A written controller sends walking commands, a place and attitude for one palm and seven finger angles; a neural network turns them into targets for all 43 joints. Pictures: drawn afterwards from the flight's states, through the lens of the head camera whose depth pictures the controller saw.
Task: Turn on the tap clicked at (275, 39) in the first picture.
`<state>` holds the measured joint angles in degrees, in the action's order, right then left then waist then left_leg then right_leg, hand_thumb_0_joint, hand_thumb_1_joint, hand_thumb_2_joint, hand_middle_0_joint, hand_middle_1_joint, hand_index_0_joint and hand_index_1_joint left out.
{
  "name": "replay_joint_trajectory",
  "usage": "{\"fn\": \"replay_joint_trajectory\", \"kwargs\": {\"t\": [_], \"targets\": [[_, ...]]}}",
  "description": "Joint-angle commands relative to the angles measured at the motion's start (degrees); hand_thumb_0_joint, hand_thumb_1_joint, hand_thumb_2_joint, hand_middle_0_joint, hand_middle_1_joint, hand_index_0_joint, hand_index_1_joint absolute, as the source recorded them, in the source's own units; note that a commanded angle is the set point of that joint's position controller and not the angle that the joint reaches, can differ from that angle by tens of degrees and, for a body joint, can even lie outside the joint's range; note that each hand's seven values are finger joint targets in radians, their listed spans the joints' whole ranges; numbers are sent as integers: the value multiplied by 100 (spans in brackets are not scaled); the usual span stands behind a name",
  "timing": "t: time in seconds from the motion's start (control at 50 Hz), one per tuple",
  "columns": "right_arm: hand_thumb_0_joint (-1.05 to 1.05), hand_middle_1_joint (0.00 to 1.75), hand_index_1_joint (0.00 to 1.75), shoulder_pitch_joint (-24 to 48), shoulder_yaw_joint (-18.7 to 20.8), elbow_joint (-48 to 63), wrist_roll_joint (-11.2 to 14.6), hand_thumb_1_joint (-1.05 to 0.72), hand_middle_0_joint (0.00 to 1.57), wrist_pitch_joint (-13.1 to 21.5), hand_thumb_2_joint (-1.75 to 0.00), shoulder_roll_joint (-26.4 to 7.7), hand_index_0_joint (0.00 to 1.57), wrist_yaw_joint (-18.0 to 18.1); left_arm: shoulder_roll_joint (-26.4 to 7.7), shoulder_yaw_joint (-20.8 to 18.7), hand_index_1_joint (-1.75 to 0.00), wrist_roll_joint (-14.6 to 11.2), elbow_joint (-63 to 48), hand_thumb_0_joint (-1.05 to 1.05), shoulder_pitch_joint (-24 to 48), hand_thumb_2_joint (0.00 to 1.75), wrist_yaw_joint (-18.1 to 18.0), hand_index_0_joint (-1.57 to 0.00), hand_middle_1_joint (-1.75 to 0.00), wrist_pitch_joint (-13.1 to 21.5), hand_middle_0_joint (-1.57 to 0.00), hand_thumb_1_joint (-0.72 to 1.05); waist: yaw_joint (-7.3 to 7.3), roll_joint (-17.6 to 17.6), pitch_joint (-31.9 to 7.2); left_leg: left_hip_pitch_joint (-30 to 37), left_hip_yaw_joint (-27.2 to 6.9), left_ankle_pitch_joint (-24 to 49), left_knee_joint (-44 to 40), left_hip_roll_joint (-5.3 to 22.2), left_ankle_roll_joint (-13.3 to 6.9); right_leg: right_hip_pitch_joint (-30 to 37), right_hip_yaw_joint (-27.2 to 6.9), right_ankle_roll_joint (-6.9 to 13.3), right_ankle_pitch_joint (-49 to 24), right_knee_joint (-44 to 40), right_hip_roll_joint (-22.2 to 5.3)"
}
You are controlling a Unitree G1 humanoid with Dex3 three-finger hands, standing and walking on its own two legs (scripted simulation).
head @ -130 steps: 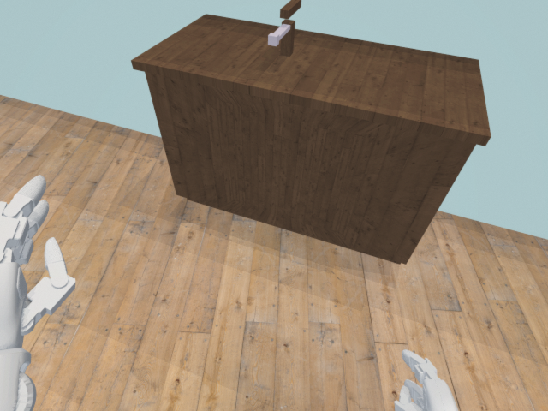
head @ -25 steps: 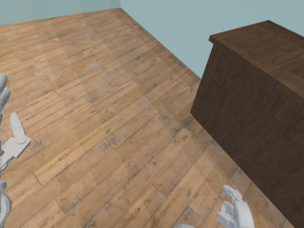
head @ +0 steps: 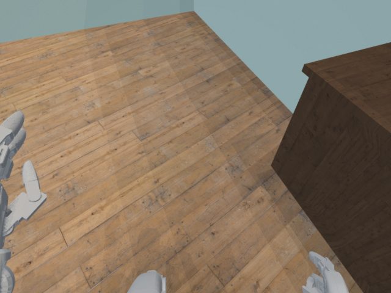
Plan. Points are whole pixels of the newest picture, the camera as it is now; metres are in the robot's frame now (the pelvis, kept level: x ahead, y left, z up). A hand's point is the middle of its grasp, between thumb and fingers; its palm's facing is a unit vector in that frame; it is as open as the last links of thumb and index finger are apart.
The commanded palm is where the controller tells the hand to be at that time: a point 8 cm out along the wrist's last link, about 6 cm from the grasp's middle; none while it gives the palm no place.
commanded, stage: walk to a spot facing it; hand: left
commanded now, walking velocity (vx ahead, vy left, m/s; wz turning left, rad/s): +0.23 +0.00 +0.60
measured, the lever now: out of the picture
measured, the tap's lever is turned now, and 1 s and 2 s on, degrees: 0 0 0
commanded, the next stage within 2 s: turn to face it in 0.06 s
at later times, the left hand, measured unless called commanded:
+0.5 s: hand (55, 138) +0.31 +0.24 +0.19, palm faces +0.48 -0.74 -0.47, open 7.5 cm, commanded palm +0.27 +0.27 +0.18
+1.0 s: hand (121, 119) +0.37 +0.15 +0.17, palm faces +0.19 -0.90 -0.40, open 7.4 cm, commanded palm +0.33 +0.20 +0.18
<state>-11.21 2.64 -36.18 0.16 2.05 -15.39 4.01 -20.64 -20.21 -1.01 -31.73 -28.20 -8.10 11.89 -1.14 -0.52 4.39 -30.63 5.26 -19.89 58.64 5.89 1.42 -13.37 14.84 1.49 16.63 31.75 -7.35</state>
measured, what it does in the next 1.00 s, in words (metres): walks ahead: left foot, then right foot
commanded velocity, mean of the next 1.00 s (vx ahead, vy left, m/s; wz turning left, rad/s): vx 0.02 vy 0.00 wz -0.44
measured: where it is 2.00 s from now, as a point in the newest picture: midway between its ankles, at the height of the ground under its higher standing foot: outside the picture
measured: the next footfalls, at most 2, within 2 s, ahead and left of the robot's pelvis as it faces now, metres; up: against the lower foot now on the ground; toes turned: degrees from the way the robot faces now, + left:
left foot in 0.16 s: +0.15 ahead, +0.15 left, +0.00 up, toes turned +13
right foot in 0.52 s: +0.21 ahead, -0.11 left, +0.00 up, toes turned -8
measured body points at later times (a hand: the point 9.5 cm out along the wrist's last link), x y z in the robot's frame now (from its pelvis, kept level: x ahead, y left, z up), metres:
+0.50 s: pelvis +0.11 -0.01 -0.01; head +0.13 -0.04 +0.44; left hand +0.28 +0.27 +0.22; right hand +0.30 -0.17 -0.11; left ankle +0.12 +0.14 -0.74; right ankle +0.17 -0.11 -0.73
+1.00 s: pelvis +0.10 -0.03 -0.01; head +0.12 -0.03 +0.44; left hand +0.36 +0.20 +0.20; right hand +0.20 -0.33 -0.08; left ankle +0.12 +0.12 -0.74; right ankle +0.17 -0.10 -0.74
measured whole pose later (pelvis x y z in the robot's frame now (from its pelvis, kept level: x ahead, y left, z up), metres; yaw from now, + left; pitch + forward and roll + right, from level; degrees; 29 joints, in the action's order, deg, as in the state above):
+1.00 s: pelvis +0.10 -0.03 -0.01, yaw -15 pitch +2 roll +1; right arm -12.2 2.1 -30.7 1.1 -2.1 -15.9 2.0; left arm -21.6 -21.5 -2.5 -30.6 -27.1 -8.6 10.4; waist 0.2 -2.1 -0.2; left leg -14.1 3.4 -19.0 29.5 2.1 2.1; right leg -23.9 -4.0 4.7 6.5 28.8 6.7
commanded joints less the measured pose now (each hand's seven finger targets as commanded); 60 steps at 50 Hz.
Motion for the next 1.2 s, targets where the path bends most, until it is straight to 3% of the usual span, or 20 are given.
{"fn": "replay_joint_trajectory", "kwargs": {"t": [0.0,0.06,0.12,0.14,0.16,0.2,0.3,0.46,0.48,0.5,0.52,0.58,0.62,0.82,0.92,0.98,1.0,1.02,1.08,1.18], "targets": [[0,30,30,374,32,1125,-50,-90,20,279,-90,-66,20,1,-1019,-938,-30,-101,-1130,0,7,90,-351,-20,-30,309,-20,90,301,-796,-767,209,473,167,-1456,-44,-27,645,-841,514,-1220,-1216,-1444],[0,30,30,256,83,1177,-48,-90,20,313,-90,-88,20,20,-971,-833,-30,-74,-1206,0,337,90,-415,-20,-30,283,-20,90,276,-862,-763,583,671,124,-2042,-173,-58,668,-786,468,-1397,-807,-1478],[0,30,30,9,161,1212,4,-90,20,342,-90,-202,20,87,-933,-625,-30,-92,-1409,0,769,90,-411,-20,-30,310,-20,90,-133,103,-1253,2426,489,682,-3066,-400,-275,-212,-202,-39,-1987,1747,-993],[0,30,30,105,168,1262,15,-90,20,373,-90,-336,20,73,-951,-693,-30,-113,-1540,0,759,90,-405,-20,-30,429,-20,90,-94,1763,-1443,3232,-1585,2325,-3453,841,-954,-1413,-166,-445,304,3376,-104],[0,30,30,189,109,1284,37,-90,20,425,-90,-331,20,-16,-1058,-715,-30,-76,-1664,0,858,90,-411,-20,-30,568,-20,90,38,2191,-1553,3675,-3210,4349,-3663,1865,-1605,-2262,-796,-396,2173,4287,377],[0,30,30,339,153,1088,76,-90,20,403,-90,-334,20,-73,-1351,-929,-30,-41,-1465,0,683,90,-250,-20,-30,544,-20,90,63,1395,-1481,3220,-2834,3393,-3528,1955,-1723,-2549,-1503,-347,1693,4546,52],[0,30,30,402,16,981,-1,-90,20,575,-90,-199,20,-184,-1044,-785,-30,-104,-2078,0,390,90,-165,-20,-30,520,-20,90,146,1713,-1233,2007,-490,2705,-3865,1238,-942,-1410,-1029,-365,520,2477,212],[0,30,30,317,-36,950,39,-90,20,623,-90,-189,20,-110,-736,-463,-30,-41,-126,0,1142,90,-40,-20,-30,141,-20,90,221,583,-857,1559,400,985,-2549,1258,-275,-5,-677,-415,-555,-205,593],[0,30,30,267,-50,985,58,-90,20,602,-90,-90,20,-108,-722,-326,-30,11,-127,0,1326,90,-31,-20,-30,114,-20,90,173,-207,-916,1483,647,629,-1567,768,-98,35,-1398,-170,-1596,-632,202],[0,30,30,362,-123,1070,47,-90,20,590,-90,21,20,-104,-1046,-459,-30,56,-161,0,1481,90,-72,-20,-30,113,-20,90,158,-1471,-918,315,608,-918,-430,82,144,632,-3088,354,-3453,-820,-798],[0,30,30,402,-43,1103,62,-90,20,590,-90,-94,20,-135,-1052,-581,-30,-60,-123,0,1415,90,-91,-20,-30,50,-20,90,277,-2120,-1129,43,-28,-1557,519,-240,254,553,-4110,623,-3567,-1241,-1268],[0,30,30,674,-189,1035,41,-90,20,342,-90,20,20,-178,-1171,-767,-30,-120,-923,0,995,90,-153,-20,-30,186,-20,90,235,-692,-1469,-207,-638,-761,1206,-68,339,909,-3367,785,-2935,-820,-1018],[0,30,30,696,-167,1073,25,-90,20,237,-90,-26,20,-165,-1214,-915,-30,-149,-1229,0,454,90,-180,-20,-30,290,-20,90,223,-420,-1538,-105,-538,-554,894,-147,333,844,-3008,731,-2875,-864,-790],[0,30,30,505,0,1360,87,-90,20,-34,-90,-293,20,-205,-1066,-943,-30,-232,-793,0,-90,90,-208,-20,-30,262,-20,90,325,-495,-1531,694,-372,-621,-1564,-331,218,494,-3669,795,-1507,-1314,-564],[0,30,30,316,14,1422,105,-90,20,-191,-90,-374,20,-225,-1030,-676,-30,-143,-958,0,294,90,-171,-20,-30,190,-20,90,235,-388,-1478,1957,-266,-121,-3125,-257,43,-289,-3671,422,-580,-1272,-211],[0,30,30,429,97,1571,74,-90,20,-169,-90,-582,20,-169,-1175,-737,-30,-77,-1446,0,738,90,-99,-20,-30,272,-20,90,282,1160,-950,2657,-1382,461,-4072,1227,-564,-1727,-2684,-99,366,272,911],[0,30,30,494,10,1533,67,-90,20,-129,-90,-395,20,-159,-1225,-799,-30,-10,-1373,0,639,90,-92,-20,-30,270,-20,90,352,1885,-989,2101,-1552,429,-4457,1845,-849,-1729,-2028,-244,1019,1903,1034],[0,30,30,507,0,1530,-1,-90,20,-91,-90,-276,20,-158,-1108,-706,-30,33,-1202,0,655,90,-95,-20,-30,218,-20,90,306,1826,-607,1425,-1672,655,-4504,2075,-1044,-1668,-1725,-339,1018,3049,890],[0,30,30,311,36,1379,73,-90,20,27,-90,-333,20,-271,-882,-392,-30,46,-1370,0,1084,90,-38,-20,-30,178,-20,90,254,1338,-439,1999,-167,2384,-3892,1671,-679,-1930,-1274,-458,768,2743,594],[0,30,30,140,41,1295,54,-90,20,187,-90,-440,20,-344,-893,-391,-30,25,-715,0,991,90,-21,-20,-30,77,-20,90,113,1451,-429,2125,297,3208,-3417,1574,-323,-862,-623,-494,469,859,797]]}}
